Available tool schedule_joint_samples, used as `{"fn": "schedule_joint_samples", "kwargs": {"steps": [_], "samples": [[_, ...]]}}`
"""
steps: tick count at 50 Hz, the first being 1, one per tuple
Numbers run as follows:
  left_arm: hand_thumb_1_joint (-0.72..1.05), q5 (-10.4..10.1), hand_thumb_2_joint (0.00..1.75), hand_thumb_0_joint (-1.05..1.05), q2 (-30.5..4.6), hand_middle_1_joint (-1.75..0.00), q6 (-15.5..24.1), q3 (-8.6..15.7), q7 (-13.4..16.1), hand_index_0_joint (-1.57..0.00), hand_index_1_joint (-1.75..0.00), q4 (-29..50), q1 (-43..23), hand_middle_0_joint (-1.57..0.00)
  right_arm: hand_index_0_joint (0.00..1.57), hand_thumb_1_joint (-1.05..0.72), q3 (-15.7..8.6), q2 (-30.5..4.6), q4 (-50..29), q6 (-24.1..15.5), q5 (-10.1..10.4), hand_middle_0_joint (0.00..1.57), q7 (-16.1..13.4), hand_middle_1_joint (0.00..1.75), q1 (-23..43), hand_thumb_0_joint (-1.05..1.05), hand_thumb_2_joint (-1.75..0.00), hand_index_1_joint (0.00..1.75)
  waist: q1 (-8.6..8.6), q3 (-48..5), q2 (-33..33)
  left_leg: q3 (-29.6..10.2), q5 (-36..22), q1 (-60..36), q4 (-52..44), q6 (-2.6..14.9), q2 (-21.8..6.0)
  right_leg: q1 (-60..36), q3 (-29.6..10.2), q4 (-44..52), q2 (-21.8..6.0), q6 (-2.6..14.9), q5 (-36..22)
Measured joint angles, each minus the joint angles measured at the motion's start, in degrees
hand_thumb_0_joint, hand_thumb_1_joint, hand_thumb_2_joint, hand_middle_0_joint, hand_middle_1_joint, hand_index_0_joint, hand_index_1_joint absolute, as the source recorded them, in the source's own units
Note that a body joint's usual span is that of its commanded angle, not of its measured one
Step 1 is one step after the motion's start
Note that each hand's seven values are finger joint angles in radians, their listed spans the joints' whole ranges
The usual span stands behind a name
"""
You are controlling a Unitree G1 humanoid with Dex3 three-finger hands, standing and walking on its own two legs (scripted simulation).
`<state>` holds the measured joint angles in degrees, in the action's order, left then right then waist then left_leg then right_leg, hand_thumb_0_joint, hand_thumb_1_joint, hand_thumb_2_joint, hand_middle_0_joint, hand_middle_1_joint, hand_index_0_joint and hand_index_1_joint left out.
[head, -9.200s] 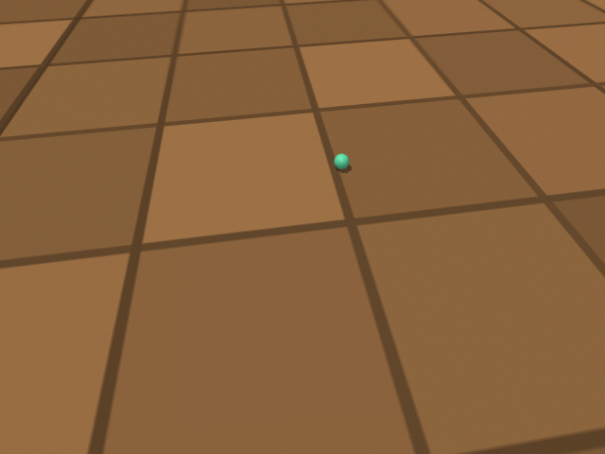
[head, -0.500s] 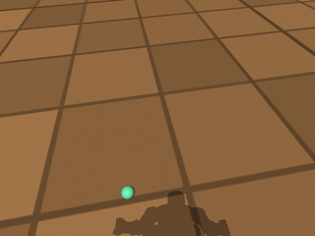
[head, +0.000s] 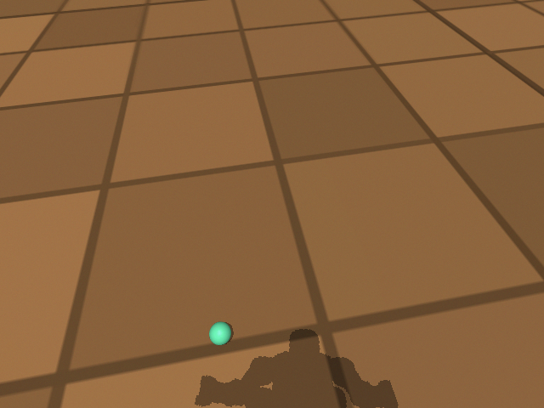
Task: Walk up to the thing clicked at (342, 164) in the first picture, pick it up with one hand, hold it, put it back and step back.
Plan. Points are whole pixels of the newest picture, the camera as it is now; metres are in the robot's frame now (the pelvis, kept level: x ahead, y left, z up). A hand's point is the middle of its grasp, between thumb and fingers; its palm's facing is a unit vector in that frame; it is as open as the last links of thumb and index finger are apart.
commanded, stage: stand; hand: left
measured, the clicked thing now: (220, 333) +0.48 +0.25 -0.74
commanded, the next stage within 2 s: walk up in 0.62 s
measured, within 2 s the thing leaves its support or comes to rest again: neither
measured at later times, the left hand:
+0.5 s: hand out of the picture +0.07 +0.26 -0.15, palm faces -0.03 -0.94 -0.35, open 7.4 cm
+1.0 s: hand out of the picture +0.11 +0.27 -0.17, palm faces -0.02 -0.94 -0.35, open 7.4 cm
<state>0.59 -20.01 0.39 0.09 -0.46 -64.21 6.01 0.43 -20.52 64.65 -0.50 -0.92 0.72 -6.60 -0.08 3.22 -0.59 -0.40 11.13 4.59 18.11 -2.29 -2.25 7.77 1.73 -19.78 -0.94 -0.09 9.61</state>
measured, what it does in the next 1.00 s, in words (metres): stands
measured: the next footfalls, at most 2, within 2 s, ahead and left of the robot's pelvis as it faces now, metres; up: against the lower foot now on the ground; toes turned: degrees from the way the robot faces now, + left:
left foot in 1.28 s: +0.20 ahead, +0.14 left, +0.00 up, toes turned +0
right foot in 1.56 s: +0.10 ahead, -0.11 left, +0.00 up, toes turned -2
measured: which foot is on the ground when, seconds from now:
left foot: down 0.00-1.00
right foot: down 0.00-1.00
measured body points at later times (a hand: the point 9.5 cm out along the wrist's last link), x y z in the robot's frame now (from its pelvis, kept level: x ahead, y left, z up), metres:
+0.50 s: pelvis +0.00 +0.00 +0.00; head +0.01 +0.00 +0.45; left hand +0.08 +0.30 -0.13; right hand +0.07 -0.30 -0.14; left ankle -0.01 +0.15 -0.75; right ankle +0.01 -0.12 -0.75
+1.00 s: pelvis +0.05 +0.01 -0.01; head +0.07 +0.01 +0.43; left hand +0.11 +0.32 -0.14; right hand +0.09 -0.30 -0.14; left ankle -0.01 +0.14 -0.75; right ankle +0.01 -0.12 -0.75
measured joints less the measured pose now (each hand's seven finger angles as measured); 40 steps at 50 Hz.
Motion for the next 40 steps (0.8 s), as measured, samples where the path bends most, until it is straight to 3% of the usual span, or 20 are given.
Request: {"fn": "schedule_joint_samples", "kwargs": {"steps": [31, 37, 40], "samples": [[0.90, 0.05, 0.90, 0.01, -0.03, -0.30, -0.11, 0.12, 0.04, -0.20, -0.30, -0.05, 0.55, -0.21, 0.20, -0.90, -0.08, -0.04, -0.24, 0.04, -0.04, 0.20, -0.13, 0.30, -0.22, 0.01, -0.90, 0.30, -0.07, 0.00, 0.15, 0.34, 0.22, -0.37, -0.02, 0.19, 0.10, -0.29, -0.34, 0.12, -0.09, -0.19, 0.04], [0.90, 0.90, 0.90, 0.01, -0.23, -0.30, -0.41, 2.24, -0.82, -0.20, -0.30, 1.72, 3.10, -0.21, 0.20, -0.90, -1.29, -0.36, -2.08, -0.15, -1.05, 0.20, 0.59, 0.30, -3.49, 0.01, -0.90, 0.30, -0.55, -1.81, 0.08, 0.41, 5.87, 1.03, 6.12, 1.92, 0.03, 0.78, -0.75, -4.86, 0.21, 0.76, 4.18], [0.90, 1.04, 0.90, 0.01, -0.37, -0.30, -0.52, 2.85, -0.95, -0.20, -0.30, 2.52, 4.64, -0.21, 0.20, -0.90, -1.62, -0.67, -2.80, -0.28, -1.35, 0.20, 0.62, 0.30, -5.23, 0.01, -0.90, 0.30, -0.59, -2.22, -0.17, -0.08, 6.65, 1.58, 8.47, 1.93, -0.13, 0.94, -0.70, -6.50, 0.52, 0.33, 5.41]]}}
